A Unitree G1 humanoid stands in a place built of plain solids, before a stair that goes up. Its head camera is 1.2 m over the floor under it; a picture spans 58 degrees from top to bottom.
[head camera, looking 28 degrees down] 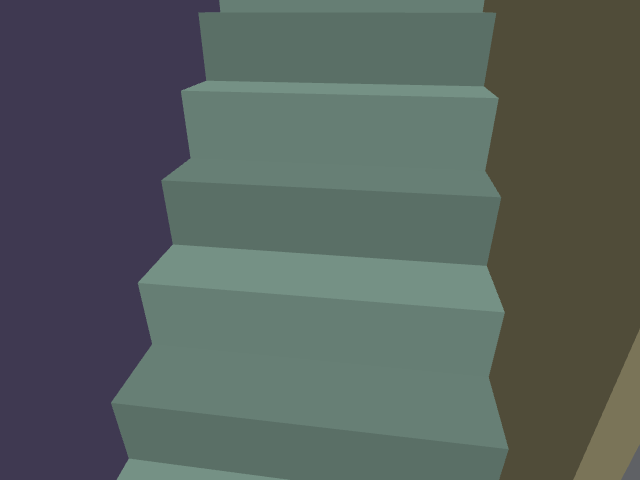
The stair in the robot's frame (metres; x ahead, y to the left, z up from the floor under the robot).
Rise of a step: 0.20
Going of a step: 0.20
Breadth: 0.88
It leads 8 degrees to the right of straight ahead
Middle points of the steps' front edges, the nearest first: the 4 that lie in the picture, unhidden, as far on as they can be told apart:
0.65 0.05 0.40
0.84 0.02 0.60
1.04 -0.01 0.80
1.24 -0.04 0.99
